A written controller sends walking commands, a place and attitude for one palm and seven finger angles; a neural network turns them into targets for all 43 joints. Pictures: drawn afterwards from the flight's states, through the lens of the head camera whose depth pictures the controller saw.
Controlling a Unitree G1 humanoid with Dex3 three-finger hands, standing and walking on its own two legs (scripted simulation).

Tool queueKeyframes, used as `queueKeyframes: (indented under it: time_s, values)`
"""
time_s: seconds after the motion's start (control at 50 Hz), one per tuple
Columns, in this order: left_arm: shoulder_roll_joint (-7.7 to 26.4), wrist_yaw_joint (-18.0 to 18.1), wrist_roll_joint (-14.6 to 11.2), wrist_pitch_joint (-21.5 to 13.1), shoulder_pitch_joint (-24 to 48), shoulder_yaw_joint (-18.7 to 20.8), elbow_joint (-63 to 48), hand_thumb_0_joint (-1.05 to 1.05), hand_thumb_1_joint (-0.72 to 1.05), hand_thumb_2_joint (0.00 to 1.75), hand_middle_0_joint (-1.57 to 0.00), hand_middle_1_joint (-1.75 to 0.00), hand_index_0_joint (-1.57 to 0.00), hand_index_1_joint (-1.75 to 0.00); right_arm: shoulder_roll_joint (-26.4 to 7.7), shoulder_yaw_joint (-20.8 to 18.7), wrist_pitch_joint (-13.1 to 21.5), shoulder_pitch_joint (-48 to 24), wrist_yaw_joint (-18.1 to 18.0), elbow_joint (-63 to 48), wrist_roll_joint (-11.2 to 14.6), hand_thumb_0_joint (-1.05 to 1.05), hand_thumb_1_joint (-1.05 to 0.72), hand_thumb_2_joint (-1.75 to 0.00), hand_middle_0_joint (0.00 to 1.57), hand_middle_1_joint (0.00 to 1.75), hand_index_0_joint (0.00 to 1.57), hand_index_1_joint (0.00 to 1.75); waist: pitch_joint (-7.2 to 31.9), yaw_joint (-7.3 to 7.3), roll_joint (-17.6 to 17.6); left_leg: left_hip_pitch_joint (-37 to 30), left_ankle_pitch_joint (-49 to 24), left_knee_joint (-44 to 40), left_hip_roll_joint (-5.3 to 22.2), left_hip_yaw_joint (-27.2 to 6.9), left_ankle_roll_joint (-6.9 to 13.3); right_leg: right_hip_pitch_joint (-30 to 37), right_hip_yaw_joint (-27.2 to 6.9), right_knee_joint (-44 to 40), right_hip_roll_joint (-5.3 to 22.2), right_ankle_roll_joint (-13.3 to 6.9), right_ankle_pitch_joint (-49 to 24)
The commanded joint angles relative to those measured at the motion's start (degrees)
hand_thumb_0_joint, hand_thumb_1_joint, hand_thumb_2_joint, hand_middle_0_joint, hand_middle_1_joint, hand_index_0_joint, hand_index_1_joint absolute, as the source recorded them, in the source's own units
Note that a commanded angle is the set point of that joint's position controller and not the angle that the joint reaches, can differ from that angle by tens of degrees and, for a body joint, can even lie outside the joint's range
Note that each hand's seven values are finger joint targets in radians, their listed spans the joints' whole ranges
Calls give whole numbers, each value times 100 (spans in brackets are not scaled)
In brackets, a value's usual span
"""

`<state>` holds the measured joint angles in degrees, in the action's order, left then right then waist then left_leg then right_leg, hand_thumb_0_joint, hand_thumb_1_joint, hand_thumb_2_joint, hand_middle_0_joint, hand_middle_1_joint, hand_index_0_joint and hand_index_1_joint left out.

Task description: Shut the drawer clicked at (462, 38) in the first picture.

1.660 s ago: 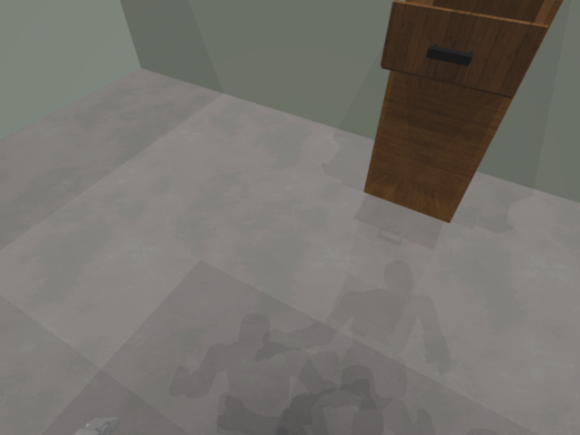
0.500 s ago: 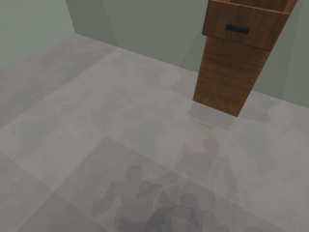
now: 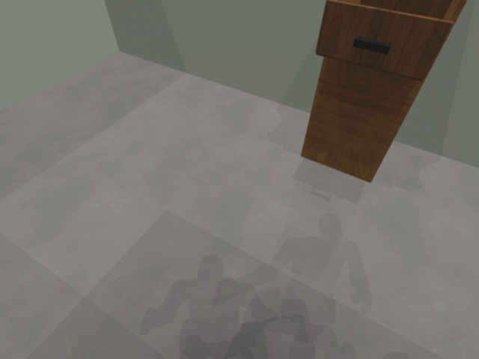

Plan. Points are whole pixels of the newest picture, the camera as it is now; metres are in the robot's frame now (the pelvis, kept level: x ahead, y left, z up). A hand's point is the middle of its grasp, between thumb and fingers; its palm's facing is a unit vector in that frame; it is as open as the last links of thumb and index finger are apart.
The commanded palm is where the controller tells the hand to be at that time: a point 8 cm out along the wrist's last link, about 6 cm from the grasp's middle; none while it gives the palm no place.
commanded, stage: walk to a spot facing it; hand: left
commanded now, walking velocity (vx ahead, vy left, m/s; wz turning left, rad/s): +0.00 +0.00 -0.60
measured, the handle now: (373, 43) +1.06 -0.38 +0.07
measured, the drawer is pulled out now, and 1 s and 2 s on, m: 0.25 0.25 0.25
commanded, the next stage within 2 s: turn to face it in 1.80 s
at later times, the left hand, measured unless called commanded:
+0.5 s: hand out of the picture +0.03 +0.17 -0.17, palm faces -0.11 -0.98 -0.19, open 7.4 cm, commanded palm none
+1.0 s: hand (190, 245) +0.40 +0.15 -0.16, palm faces -0.48 -0.85 -0.22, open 7.4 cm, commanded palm none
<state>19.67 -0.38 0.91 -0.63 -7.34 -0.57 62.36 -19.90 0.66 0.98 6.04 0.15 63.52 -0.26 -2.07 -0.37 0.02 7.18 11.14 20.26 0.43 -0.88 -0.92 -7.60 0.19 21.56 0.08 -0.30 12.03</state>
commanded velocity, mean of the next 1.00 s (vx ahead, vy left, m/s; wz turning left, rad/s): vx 0.27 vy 0.00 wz -0.60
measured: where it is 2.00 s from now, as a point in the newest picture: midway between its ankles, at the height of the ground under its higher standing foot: (298, 312)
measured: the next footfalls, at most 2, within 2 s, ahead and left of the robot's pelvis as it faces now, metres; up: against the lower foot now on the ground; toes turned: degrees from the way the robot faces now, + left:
left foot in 0.70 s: +0.23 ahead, +0.10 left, +0.00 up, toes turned -14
right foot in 1.22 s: +0.32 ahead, -0.23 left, +0.00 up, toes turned -46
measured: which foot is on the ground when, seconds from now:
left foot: down 0.00-0.34, up 0.36-0.68, down 0.70-1.00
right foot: down 0.00-0.70, up 0.72-1.00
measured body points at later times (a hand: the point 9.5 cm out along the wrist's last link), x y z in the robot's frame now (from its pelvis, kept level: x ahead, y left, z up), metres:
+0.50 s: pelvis +0.04 -0.01 -0.01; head +0.05 -0.02 +0.44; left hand +0.04 +0.22 -0.16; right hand +0.06 -0.28 -0.15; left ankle +0.07 +0.11 -0.69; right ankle -0.01 -0.11 -0.75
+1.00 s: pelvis +0.20 +0.01 +0.00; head +0.22 +0.02 +0.45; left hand +0.42 +0.19 -0.14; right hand +0.06 -0.20 -0.14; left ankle +0.20 +0.11 -0.75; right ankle +0.17 -0.15 -0.66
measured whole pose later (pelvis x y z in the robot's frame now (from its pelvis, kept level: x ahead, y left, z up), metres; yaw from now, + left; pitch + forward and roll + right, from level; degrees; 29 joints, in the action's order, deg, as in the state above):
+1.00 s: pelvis +0.20 +0.01 +0.00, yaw -31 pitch +0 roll +0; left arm 16.0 -3.0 2.7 1.9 -9.6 6.6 52.3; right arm -9.8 -2.0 4.8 20.5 -1.5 58.5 -0.9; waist -1.6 0.1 -2.6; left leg 4.5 16.8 21.5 4.4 16.6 0.6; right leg -37.2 2.2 63.7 5.5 1.7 9.4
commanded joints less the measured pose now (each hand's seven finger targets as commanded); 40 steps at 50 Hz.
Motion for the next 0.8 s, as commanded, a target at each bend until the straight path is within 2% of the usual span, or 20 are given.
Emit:
queueKeyframes:
  time_s: [0.0,0.06,0.1,0.14,0.2,0.24,0.28,0.3,0.32,0.34,0.38,0.44,0.58,0.62,0.64,0.66,0.68,0.7,0.74,0.78]
  values:
    - [1168,97,-28,-69,221,260,-394,0,90,90,-20,-30,-20,-30,-1125,-271,92,-232,-116,-352,-25,0,-90,-90,20,30,20,30,407,37,-3,-233,-1073,-131,681,-373,206,-83,-663,-269,679,-170,-1263]
    - [573,129,-24,134,-135,197,-432,0,90,90,-20,-30,-20,-30,-452,-194,-39,177,-155,-377,-30,0,-90,-90,20,30,20,30,388,62,-49,-156,-1047,199,732,-56,95,-329,-743,108,629,-94,-1562]
    - [597,119,-6,209,-229,249,-591,0,90,90,-20,-30,-20,-30,-508,-271,-104,268,-189,-524,-34,0,-90,-90,20,30,20,30,287,83,-69,-83,-915,381,783,37,111,-622,-842,365,551,-117,-1612]
    - [563,56,13,252,-381,291,-719,0,90,90,-20,-30,-20,-30,-601,-323,-137,330,-179,-663,-61,0,-90,-90,20,30,20,30,356,60,102,-26,314,273,938,-75,213,-874,-840,546,342,-120,-355]
    - [440,-82,61,271,-547,372,-947,0,90,90,-20,-30,-20,-30,-792,-448,-141,246,-117,-884,-92,0,-90,-90,20,30,20,30,-189,-19,537,544,2722,-295,1322,-654,506,-1479,-692,1028,-87,-104,1787]
    - [245,-139,65,232,-895,440,-982,0,90,90,-20,-30,-20,-30,-910,-522,-89,75,-93,-1006,-81,0,-90,-90,20,30,20,30,-195,-220,888,1081,3002,-412,1784,-904,737,-1096,-146,1996,-202,-58,1401]
    - [80,-178,100,148,-1483,475,-877,0,90,90,-20,-30,-20,-30,-753,-527,-52,-52,-72,-1098,-93,0,-90,-90,20,30,20,30,-149,-479,470,1622,2675,674,1470,-251,537,-332,-79,1375,-137,-116,1261]
    - [368,-135,127,53,-1879,539,-822,0,90,90,-20,-30,-20,-30,-413,-471,-72,-96,-50,-1229,-72,0,-90,-90,20,30,20,30,-245,-643,-796,2398,2717,2333,751,420,136,33,-1542,165,497,-453,1995]
    - [864,-31,110,-33,-2233,643,-757,0,90,90,-20,-30,-20,-30,-69,-389,-41,-389,-16,-1500,-46,0,-90,-90,20,30,20,30,-350,-736,-2323,3769,2808,4027,45,812,-144,440,-4023,-1160,1745,-1110,2247]
    - [785,71,15,-85,-2333,622,-797,0,90,90,-20,-30,-20,-30,-278,-400,35,-719,-29,-1633,-72,0,-90,-90,20,30,20,30,-623,-774,-1402,3820,2115,4412,294,17,-68,141,-4519,-1445,1894,-1407,1908]
    - [516,92,50,-163,-1812,561,-873,0,90,90,-20,-30,-20,-30,-125,-432,135,-446,-1,-1533,-86,0,-90,-90,20,30,20,30,-452,-315,-442,3556,1484,4330,541,-109,-103,107,-3644,-956,1696,-1477,971]
    - [307,69,63,-231,-1639,546,-873,0,90,90,-20,-30,-20,-30,160,-437,120,-105,33,-1396,-73,0,-90,-90,20,30,20,30,-137,-112,-543,2798,929,3646,454,208,-191,-130,-2490,-761,1181,-1227,-70]
    - [279,65,84,-187,-1640,634,-790,0,90,90,-20,-30,-20,-30,370,-446,212,-162,44,-1597,-2,0,-90,-90,20,30,20,30,-14,-139,-882,1585,652,1965,170,380,-171,-552,-2229,-502,920,-983,-204]
    - [274,55,64,-156,-1373,675,-826,0,90,90,-20,-30,-20,-30,285,-480,269,428,-13,-1431,8,0,-90,-90,20,30,20,30,136,165,-793,387,230,1066,80,453,-169,-1090,-2029,6,663,-778,34]
    - [104,35,48,-138,-1298,668,-890,0,90,90,-20,-30,-20,-30,73,-520,313,1025,-101,-1232,6,0,-90,-90,20,30,20,30,311,376,-325,-689,325,569,251,307,-111,-1662,-1808,712,328,-618,89]
    - [-238,-22,-12,-110,-1420,637,-975,0,90,90,-20,-30,-20,-30,-486,-650,348,1700,-183,-1050,-70,0,-90,-90,20,30,20,30,795,615,997,-1897,1398,55,1505,-1125,192,-2631,-1172,2209,-272,-375,913]
    - [-433,-77,-9,-144,-1379,604,-1134,0,90,90,-20,-30,-20,-30,-897,-713,318,2242,-176,-999,-117,0,-90,-90,20,30,20,30,846,683,1876,-1873,2099,-703,2857,-2765,709,-3348,-296,3831,-503,-95,2233]
    - [-262,-82,46,-129,-1192,637,-1135,0,90,90,-20,-30,-20,-30,-655,-665,268,1821,-157,-1056,-109,0,-90,-90,20,30,20,30,512,563,1312,-935,3049,-1088,2982,-2839,846,-3355,-413,4566,-105,-122,2019]
    - [-258,-191,104,-67,-841,672,-1085,0,90,90,-20,-30,-20,-30,-82,-519,305,1186,-155,-1178,-106,0,-90,-90,20,30,20,30,-351,269,779,222,2782,-1224,2489,-1854,785,-3399,-254,5071,356,-73,1157]
    - [-433,-269,138,48,-1011,659,-1028,0,90,90,-20,-30,-20,-30,203,-425,384,989,-171,-1134,-109,0,-90,-90,20,30,20,30,-434,-14,770,592,1645,-1146,2012,-653,555,-3102,-128,4991,488,24,466]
